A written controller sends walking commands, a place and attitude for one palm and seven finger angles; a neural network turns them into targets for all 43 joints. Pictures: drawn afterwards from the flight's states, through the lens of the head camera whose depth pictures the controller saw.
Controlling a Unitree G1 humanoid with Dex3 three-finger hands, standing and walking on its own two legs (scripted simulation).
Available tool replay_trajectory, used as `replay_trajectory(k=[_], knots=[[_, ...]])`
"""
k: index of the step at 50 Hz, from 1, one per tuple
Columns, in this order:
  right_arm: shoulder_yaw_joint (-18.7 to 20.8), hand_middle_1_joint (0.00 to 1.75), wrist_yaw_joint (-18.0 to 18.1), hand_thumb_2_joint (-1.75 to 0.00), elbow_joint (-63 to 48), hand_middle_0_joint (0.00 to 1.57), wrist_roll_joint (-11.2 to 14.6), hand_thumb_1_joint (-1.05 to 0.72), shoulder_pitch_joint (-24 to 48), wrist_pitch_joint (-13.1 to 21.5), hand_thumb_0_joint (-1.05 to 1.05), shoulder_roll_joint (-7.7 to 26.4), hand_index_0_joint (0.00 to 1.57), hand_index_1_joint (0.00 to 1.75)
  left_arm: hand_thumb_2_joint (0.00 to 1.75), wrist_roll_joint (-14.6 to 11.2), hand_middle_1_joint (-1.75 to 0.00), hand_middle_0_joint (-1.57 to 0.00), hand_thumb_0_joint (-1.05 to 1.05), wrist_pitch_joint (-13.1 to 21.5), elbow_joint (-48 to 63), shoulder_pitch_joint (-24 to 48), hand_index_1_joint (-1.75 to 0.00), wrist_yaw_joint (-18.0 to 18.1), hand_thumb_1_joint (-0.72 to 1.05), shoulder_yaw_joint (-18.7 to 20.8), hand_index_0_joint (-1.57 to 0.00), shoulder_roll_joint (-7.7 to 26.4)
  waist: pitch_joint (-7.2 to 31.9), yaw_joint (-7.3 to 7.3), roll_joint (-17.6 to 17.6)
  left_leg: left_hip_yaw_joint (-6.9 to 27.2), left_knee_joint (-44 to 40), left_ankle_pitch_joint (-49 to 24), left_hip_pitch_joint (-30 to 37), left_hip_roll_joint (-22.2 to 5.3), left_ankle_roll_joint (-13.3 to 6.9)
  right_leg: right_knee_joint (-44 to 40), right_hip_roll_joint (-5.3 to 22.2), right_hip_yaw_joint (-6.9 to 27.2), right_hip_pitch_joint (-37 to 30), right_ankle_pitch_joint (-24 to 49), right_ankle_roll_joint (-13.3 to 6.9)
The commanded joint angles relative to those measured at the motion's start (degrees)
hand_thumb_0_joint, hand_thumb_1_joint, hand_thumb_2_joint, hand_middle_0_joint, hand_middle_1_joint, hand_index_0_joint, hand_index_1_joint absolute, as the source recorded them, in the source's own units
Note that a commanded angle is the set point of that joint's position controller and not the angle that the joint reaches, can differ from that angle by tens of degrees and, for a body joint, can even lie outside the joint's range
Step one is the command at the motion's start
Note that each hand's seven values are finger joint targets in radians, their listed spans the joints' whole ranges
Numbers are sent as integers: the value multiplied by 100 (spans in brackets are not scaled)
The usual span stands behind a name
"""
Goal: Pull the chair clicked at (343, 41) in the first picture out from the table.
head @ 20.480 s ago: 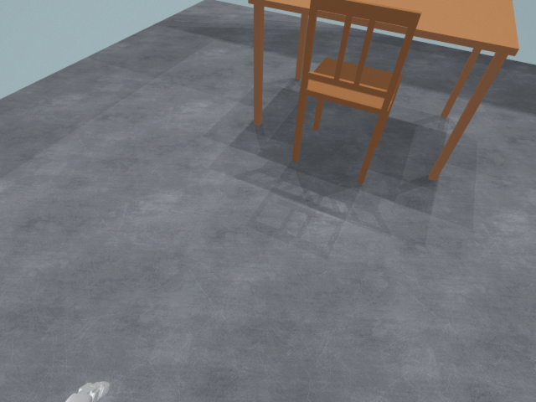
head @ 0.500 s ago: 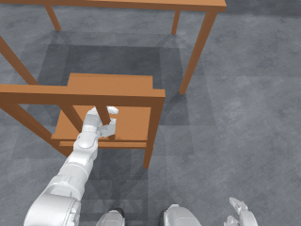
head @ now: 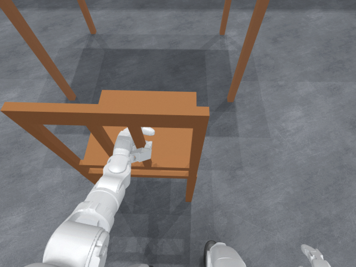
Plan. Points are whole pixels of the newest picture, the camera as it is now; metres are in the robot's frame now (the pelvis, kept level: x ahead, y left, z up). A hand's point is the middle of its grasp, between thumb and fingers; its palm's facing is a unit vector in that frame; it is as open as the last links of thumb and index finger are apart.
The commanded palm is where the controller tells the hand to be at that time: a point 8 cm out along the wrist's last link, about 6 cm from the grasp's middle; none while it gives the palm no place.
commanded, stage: step backward, pulling the chair out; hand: left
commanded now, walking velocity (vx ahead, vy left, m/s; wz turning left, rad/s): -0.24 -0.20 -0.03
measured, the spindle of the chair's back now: (108, 146) +0.41 +0.19 -0.09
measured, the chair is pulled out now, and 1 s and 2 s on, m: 0.46 0.62 0.62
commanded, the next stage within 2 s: stop walking, hand still on the chair in 0.08 s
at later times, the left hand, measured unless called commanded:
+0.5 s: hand (143, 194) +0.27 +0.08 -0.05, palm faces -0.07 -0.99 -0.14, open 5.5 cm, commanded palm +0.26 +0.13 -0.04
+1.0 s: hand (142, 212) +0.23 +0.08 -0.05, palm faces -0.09 -0.98 -0.15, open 5.5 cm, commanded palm +0.22 +0.13 -0.04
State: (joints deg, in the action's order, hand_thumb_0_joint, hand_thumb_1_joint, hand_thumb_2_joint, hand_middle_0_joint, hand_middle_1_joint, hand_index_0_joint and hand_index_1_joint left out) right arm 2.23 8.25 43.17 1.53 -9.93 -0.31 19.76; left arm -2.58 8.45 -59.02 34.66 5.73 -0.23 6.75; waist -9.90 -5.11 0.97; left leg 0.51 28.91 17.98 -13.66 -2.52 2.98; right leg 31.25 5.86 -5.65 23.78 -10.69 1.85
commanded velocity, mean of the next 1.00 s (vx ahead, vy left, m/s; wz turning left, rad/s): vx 0.00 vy -0.02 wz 0.00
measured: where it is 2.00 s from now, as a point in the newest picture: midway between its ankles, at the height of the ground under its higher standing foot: outside the picture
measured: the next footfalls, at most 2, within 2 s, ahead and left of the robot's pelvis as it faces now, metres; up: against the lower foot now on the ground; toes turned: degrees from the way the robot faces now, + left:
right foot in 0.20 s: +0.01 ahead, -0.13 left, +0.00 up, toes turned -6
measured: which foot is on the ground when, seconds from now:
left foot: down 0.00-1.00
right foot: down 0.00-0.04, up 0.06-0.18, down 0.20-1.00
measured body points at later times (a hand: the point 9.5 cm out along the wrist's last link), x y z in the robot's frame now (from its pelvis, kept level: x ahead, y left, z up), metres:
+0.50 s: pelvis -0.06 -0.01 +0.00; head -0.01 -0.03 +0.45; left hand +0.27 +0.13 -0.04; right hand +0.02 -0.28 -0.12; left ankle -0.06 +0.14 -0.73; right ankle -0.03 -0.13 -0.73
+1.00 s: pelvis -0.05 -0.01 +0.01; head -0.03 -0.03 +0.46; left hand +0.23 +0.13 -0.04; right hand +0.05 -0.26 -0.12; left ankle -0.06 +0.14 -0.73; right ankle -0.03 -0.13 -0.73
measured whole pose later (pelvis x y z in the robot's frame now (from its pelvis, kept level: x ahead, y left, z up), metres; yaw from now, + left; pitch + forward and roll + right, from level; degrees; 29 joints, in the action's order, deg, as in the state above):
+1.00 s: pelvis -0.05 -0.01 +0.01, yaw -3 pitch -2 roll +0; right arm -1.0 5.8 40.6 1.1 -12.7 -0.5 11.6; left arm -2.8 7.5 -45.9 9.4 4.8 -4.5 5.4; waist -3.8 -1.3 1.8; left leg -1.9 26.0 15.5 -8.6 -3.3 2.7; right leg 27.9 1.2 -2.5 13.9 -12.3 -0.5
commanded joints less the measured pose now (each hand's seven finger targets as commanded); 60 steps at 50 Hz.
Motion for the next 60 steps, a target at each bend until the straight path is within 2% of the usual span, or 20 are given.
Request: replay_trajectory(k=[1, 2, 3, 5, 6, 9, 10, 12, 13, 15, 16, 20, 22, 23, 26, 29, 45, 58, 59, 60], knots=[[146, 30, -144, -90, -728, 20, -16, -90, -690, -8, 0, 360, 20, 30, 90, -60, -145, -50, 0, 317, 1388, 1439, -145, -128, 90, -243, -50, 419, 3053, 194, 735, 597, -156, -5566, 1960, -1349, -700, 576, -293, 312, -781, 527, -140], [107, 30, -199, -90, -798, 20, -144, -90, -552, 15, 0, 240, 20, 30, 90, -3, -145, -50, 0, 383, 1641, 1590, -145, -169, 90, -308, -50, 319, 2998, 151, 1531, 785, -139, -6220, 2142, -1437, -810, 851, -278, 274, -369, -283, -164], [94, 30, -272, -90, -782, 20, -228, -90, -443, 44, 0, 196, 20, 30, 90, 68, -145, -50, 0, 402, 1652, 1616, -145, -178, 90, -259, -50, 399, 2830, 184, 1838, 904, -187, -6397, 2083, -1564, -854, 1090, -322, 328, -108, -1161, -210], [129, 30, -383, -90, -793, 20, -210, -90, -473, 40, 0, 215, 20, 30, 90, 98, -145, -50, 0, 389, 1428, 1386, -145, -161, 90, -120, -50, 511, 2547, 285, 1664, 804, 3, -6246, 1847, -1615, -878, 942, -332, 422, -171, -1181, -279], [141, 30, -401, -90, -762, 20, -149, -90, -650, 39, 0, 238, 20, 30, 90, 60, -145, -50, 0, 378, 1360, 1297, -145, -163, 90, -19, -50, 696, 2581, 274, 1239, 822, 179, -6242, 1955, -1617, -849, 513, -388, 419, -347, -915, -274], [142, 30, -419, -90, -666, 20, -80, -90, -705, 116, 0, 230, 20, 30, 90, 120, -145, -50, 0, 467, 1109, 1512, -145, -181, 90, 32, -50, 804, 2629, 272, 1067, 551, 712, -5424, 1855, -1367, -585, -908, -377, 411, -1024, 345, -271], [105, 30, -449, -90, -946, 20, -36, -90, -663, 129, 0, 170, 20, 30, 90, 152, -145, -50, 0, 563, 2195, 1443, -145, -204, 90, 46, -50, 977, 2870, 302, 1001, 382, 868, -4695, 1378, -1141, -484, -1073, -228, 457, -1790, 1478, -319], [33, 30, -357, -90, -941, 20, 20, -90, -625, 144, 0, 76, 20, 30, 90, 156, -145, -50, 0, 499, 1920, 999, -145, -175, 90, 163, -50, 1150, 2813, 258, 46, 27, 1119, -2111, 191, -597, -179, -737, 601, 1031, -2654, 3568, -669], [78, 30, -307, -90, -958, 20, 80, -90, -623, 117, 0, 74, 20, 30, 90, 36, -145, -50, 0, 364, 1751, 759, -145, -120, 90, 349, -50, 1266, 3061, 276, -1229, 68, 1391, -58, -252, -286, -49, -516, 939, 1332, -3013, 4137, -952], [13, 30, -238, -90, -1071, 20, 84, -90, -311, 146, 0, -34, 20, 30, 90, -11, -145, -50, 0, 307, 1805, 642, -145, -130, 90, 277, -50, 1066, 2861, 396, -1042, 299, 1539, 1045, -408, -160, -142, -613, 1157, 1237, -2587, 3412, -924], [-33, 30, -220, -90, -975, 20, 51, -90, -313, 172, 0, -1, 20, 30, 90, 1, -145, -50, 0, 267, 1858, 538, -145, -95, 90, 295, -50, 1172, 2787, 351, -500, 248, 1127, 920, -336, -155, -181, -634, 1096, 1223, -2473, 2887, -883], [-85, 30, -149, -90, -975, 20, -15, -90, -252, 183, 0, 21, 20, 30, 90, -17, -145, -50, 0, 217, 2182, 440, -145, -18, 90, 164, -50, 906, 2781, 346, -144, 337, -233, -1662, 445, -452, -382, -180, 348, 789, -2218, 1582, -364], [-31, 30, -172, -90, -989, 20, 2, -90, -314, 120, 0, 92, 20, 30, 90, -57, -145, -50, 0, 141, 2006, 303, -145, -53, 90, 10, -50, 681, 2574, 438, -127, 408, -304, -1507, 527, -637, -479, -426, 103, 766, -1879, 408, -209], [-99, 30, -183, -90, -1009, 20, -8, -90, -178, 124, 0, -27, 20, 30, 90, -22, -145, -50, 0, 144, 1969, 275, -145, -84, 90, -177, -50, 486, 2398, 381, 281, 385, -394, -1269, 404, -592, -517, -461, 77, 666, -1751, 85, -211], [-60, 30, -176, -90, -909, 20, -1, -90, -226, 132, 0, 20, 20, 30, 90, 38, -145, -50, 0, 186, 2105, 238, -145, -44, 90, -58, -50, 731, 2126, 375, 302, 319, -562, -758, 308, -480, -495, -710, 4, 747, -1684, -325, -233], [-82, 30, -203, -90, -1001, 20, -18, -90, -163, 170, 0, -47, 20, 30, 90, 41, -145, -50, 0, 207, 2085, -1, -145, -49, 90, -228, -50, 475, 2090, 397, 65, 230, -550, -746, 399, -410, -454, -841, 33, 810, -1588, -371, -289], [-95, 30, -191, -90, -983, 20, -50, -90, -41, 199, 0, -82, 20, 30, 90, 94, -145, -50, 0, 191, 2332, -1215, -145, -23, 90, -301, -50, 450, 1966, 426, -198, 107, -528, -1617, 646, -424, -365, -742, 113, 867, -1660, 1138, -369], [-95, 30, -150, -90, -1008, 20, -28, -90, 34, 83, 0, -91, 20, 30, 90, 87, -145, -50, 0, 138, 2546, -1357, -145, -1, 90, -298, -50, 512, 2033, 415, -136, 105, -543, -1657, 683, -411, -350, -771, 174, 832, -1758, 1241, -383], [-75, 30, -152, -90, -1063, 20, -38, -90, 69, 82, 0, -83, 20, 30, 90, 91, -145, -50, 0, 174, 2920, -1434, -145, 43, 90, 19, -50, 843, 2035, 441, -114, 114, -554, -1668, 671, -415, -359, -801, 186, 846, -1796, 1243, -382], [-18, 30, -348, -90, -986, 20, 210, -90, -171, 168, 0, 115, 20, 30, 84, -232, -145, -50, 0, 29, 2317, -2013, -145, -39, 78, -273, -50, 219, 1877, -17, -887, -186, -391, -998, -117, -37, -396, -609, -169, 326, -1297, 918, -198]])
